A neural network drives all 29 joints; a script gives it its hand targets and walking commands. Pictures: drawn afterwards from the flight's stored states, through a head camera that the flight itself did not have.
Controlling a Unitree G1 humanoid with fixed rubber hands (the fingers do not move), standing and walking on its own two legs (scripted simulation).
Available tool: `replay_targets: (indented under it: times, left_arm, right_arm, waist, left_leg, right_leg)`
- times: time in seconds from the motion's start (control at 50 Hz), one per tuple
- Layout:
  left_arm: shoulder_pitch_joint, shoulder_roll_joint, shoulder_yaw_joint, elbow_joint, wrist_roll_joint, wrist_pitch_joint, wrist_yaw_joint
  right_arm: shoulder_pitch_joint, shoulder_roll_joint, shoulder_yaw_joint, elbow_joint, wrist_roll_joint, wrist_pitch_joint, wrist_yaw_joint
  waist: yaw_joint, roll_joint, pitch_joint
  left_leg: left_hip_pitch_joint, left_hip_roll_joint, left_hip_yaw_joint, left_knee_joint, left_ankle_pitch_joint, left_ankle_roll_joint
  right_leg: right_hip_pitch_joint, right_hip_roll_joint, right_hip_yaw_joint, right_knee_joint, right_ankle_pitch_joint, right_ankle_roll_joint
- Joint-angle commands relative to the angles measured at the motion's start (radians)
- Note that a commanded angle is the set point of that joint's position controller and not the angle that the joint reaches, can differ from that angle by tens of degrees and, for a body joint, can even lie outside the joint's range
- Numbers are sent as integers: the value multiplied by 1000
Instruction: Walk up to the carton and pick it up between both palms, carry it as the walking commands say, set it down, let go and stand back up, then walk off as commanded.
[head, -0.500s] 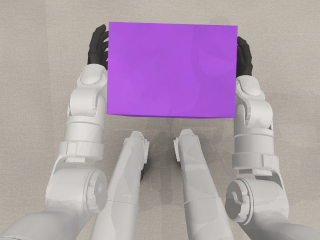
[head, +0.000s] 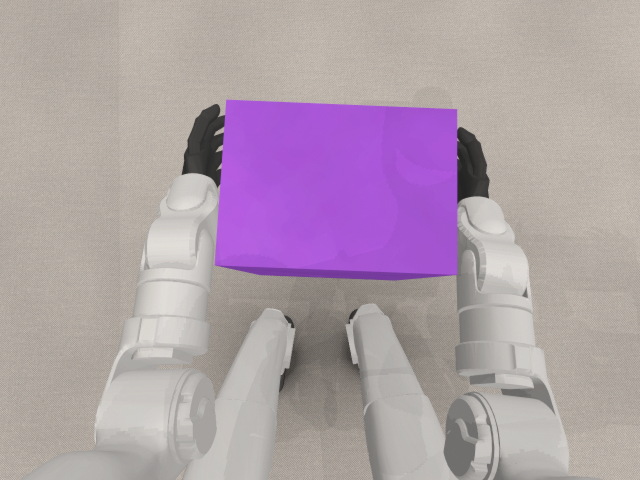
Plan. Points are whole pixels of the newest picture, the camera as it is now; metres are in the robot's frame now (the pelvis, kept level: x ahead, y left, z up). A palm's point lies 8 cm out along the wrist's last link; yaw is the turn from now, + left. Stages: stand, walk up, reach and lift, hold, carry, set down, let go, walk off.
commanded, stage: reach and lift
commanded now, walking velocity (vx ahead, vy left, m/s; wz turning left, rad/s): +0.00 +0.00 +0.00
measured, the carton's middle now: (333, 213) +0.39 -0.02 -0.10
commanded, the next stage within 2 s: none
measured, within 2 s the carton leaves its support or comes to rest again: neither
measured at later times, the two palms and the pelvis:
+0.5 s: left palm (159, 132) +0.43 +0.13 +0.06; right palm (511, 159) +0.40 -0.17 +0.06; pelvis +0.09 +0.00 +0.06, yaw +0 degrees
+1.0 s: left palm (137, 143) +0.40 +0.13 +0.10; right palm (538, 172) +0.37 -0.17 +0.10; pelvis +0.12 +0.00 +0.08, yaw +0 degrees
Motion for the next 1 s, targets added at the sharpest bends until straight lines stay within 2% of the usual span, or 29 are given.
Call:
replay_targets:
  times: [0.0,0.04,0.06,0.1,0.12,0.14,0.18,0.2,0.24,0.3,0.36,0.38,0.42,0.44,0.46,0.52,0.54,0.6,0.64,0.68,0.7,0.72,0.74,0.76,0.78,0.8,0.86,0.94,0.98]
  left_arm:
    - [-680,-1081,-694,-78,-116,-24,-253]
    - [-738,-1099,-718,-114,-119,-45,-255]
    - [-665,-1120,-715,-105,-126,-37,-258]
    - [-658,-1118,-680,-7,-109,-31,-267]
    - [-691,-1134,-679,-48,-117,-36,-272]
    - [-700,-1140,-723,-108,-135,-46,-275]
    - [-619,-1138,-672,-94,-110,-38,-271]
    - [-519,-1126,-628,33,-72,-26,-274]
    - [-397,-1192,-603,179,-29,-10,-284]
    - [-459,-1202,-574,119,-57,-24,-295]
    - [-381,-1178,-522,153,-17,2,-292]
    - [-352,-1181,-548,92,-28,-2,-289]
    - [-214,-1127,-485,136,13,33,-279]
    - [-183,-1132,-447,169,54,36,-286]
    - [-218,-1126,-485,151,32,40,-294]
    - [-180,-1160,-622,-43,-32,52,-282]
    - [-170,-1199,-681,-109,-82,47,-280]
    - [-51,-1130,-675,-134,-57,83,-278]
    - [7,-1106,-709,-194,-89,100,-267]
    - [6,-1094,-728,-244,-77,105,-263]
    - [-22,-1089,-796,-358,-116,105,-258]
    - [-9,-1096,-833,-381,-124,122,-251]
    - [63,-1061,-800,-370,-121,144,-249]
    - [75,-1048,-780,-357,-101,149,-250]
    - [36,-1027,-818,-395,-109,156,-252]
    - [58,-1002,-797,-421,-103,169,-252]
    - [86,-997,-783,-371,-94,193,-256]
    - [20,-963,-745,-386,-71,198,-257]
    - [-31,-1003,-737,-348,-83,219,-259]
  right_arm:
    - [-730,1019,747,-171,141,-60,246]
    - [-778,1060,774,-179,148,-67,256]
    - [-756,1065,795,-209,167,-65,257]
    - [-719,1083,765,-131,144,-58,258]
    - [-711,1095,726,-79,133,-56,264]
    - [-674,1136,755,-108,134,-54,261]
    - [-626,1158,715,-110,132,-52,272]
    - [-588,1150,691,-41,118,-54,269]
    - [-510,1163,622,36,85,-53,282]
    - [-491,1160,608,56,68,-25,293]
    - [-419,1117,537,117,42,-12,302]
    - [-398,1173,588,86,80,-6,297]
    - [-270,1096,498,136,22,26,293]
    - [-257,1101,513,116,11,20,294]
    - [-304,1076,517,77,10,24,295]
    - [-184,1113,597,-28,55,36,287]
    - [-191,1140,656,-125,88,30,282]
    - [-116,1068,668,-158,80,68,266]
    - [-79,1043,699,-245,99,92,265]
    - [-91,1008,741,-290,114,85,267]
    - [-39,1018,744,-322,102,96,267]
    - [30,1012,750,-332,106,107,260]
    - [1,976,773,-371,137,129,258]
    - [75,970,734,-318,88,140,256]
    - [74,954,731,-327,88,150,254]
    - [94,959,753,-332,103,170,255]
    - [65,963,765,-391,110,173,246]
    - [-45,975,777,-378,123,184,264]
    - [-91,966,743,-350,118,192,268]
  waist:
    - [4,30,-1852]
    - [-4,-36,-1838]
    - [25,-10,-1845]
    - [0,-35,-1708]
    - [15,17,-1629]
    - [-22,-16,-1734]
    - [-7,-40,-1625]
    - [17,-20,-1463]
    - [-5,14,-1163]
    - [-23,-24,-1080]
    - [-14,-1,-994]
    - [31,31,-1040]
    - [-18,-8,-885]
    - [19,31,-835]
    - [-5,-9,-884]
    - [-1,69,-1005]
    - [-10,29,-1043]
    - [-24,55,-900]
    - [-16,-18,-904]
    - [21,48,-897]
    - [-45,-3,-989]
    - [-56,-4,-1001]
    - [1,33,-897]
    - [-40,-21,-936]
    - [-51,3,-907]
    - [-9,6,-842]
    - [-19,-5,-840]
    - [41,5,-817]
    - [13,16,-779]
  left_leg:
    - [402,-19,60,-203,69,19]
    - [464,-10,39,-247,1,26]
    - [505,-12,40,-254,47,28]
    - [448,-8,39,-276,-2,43]
    - [428,-1,30,-295,8,29]
    - [501,-11,42,-297,57,28]
    - [499,-13,40,-324,92,39]
    - [423,-1,36,-330,59,42]
    - [404,11,18,-382,-12,40]
    - [386,22,14,-420,-44,42]
    - [427,27,13,-462,21,23]
    - [453,24,13,-465,133,24]
    - [485,33,10,-506,197,13]
    - [462,24,20,-507,124,17]
    - [519,43,-1,-524,138,16]
    - [595,41,3,-532,432,-12]
    - [644,38,-13,-521,519,-8]
    - [605,29,-6,-564,495,-6]
    - [662,36,-8,-573,531,-4]
    - [619,21,-1,-592,536,-9]
    - [725,40,-21,-592,558,-13]
    - [728,37,-15,-586,636,-26]
    - [692,26,-3,-602,649,-24]
    - [713,28,-16,-597,583,-21]
    - [716,33,-9,-619,562,-24]
    - [685,19,1,-635,519,-17]
    - [718,14,2,-639,495,-10]
    - [651,7,11,-660,376,-1]
    - [651,24,9,-654,323,-5]
  right_leg:
    - [541,15,-70,-195,83,-58]
    - [556,19,-60,-241,13,-50]
    - [586,21,-71,-245,44,-53]
    - [559,24,-72,-274,4,-39]
    - [523,13,-76,-265,24,-56]
    - [595,23,-77,-271,84,-49]
    - [607,31,-91,-295,123,-38]
    - [557,18,-86,-292,94,-42]
    - [435,15,-99,-347,-1,-47]
    - [503,1,-88,-396,0,-50]
    - [506,12,-91,-416,67,-56]
    - [576,3,-81,-425,163,-58]
    - [556,19,-94,-467,211,-46]
    - [543,6,-84,-506,145,-51]
    - [568,15,-87,-499,155,-48]
    - [716,22,-83,-495,447,-47]
    - [738,23,-77,-499,509,-45]
    - [766,5,-70,-537,530,-38]
    - [791,13,-77,-558,529,-28]
    - [824,6,-68,-566,564,-27]
    - [809,17,-79,-566,545,-24]
    - [848,35,-84,-573,602,-20]
    - [850,15,-68,-584,628,-25]
    - [831,16,-79,-587,575,-26]
    - [829,26,-76,-606,546,-19]
    - [854,15,-74,-614,549,-21]
    - [819,19,-71,-626,535,-18]
    - [837,8,-72,-618,420,-25]
    - [780,11,-78,-622,342,-34]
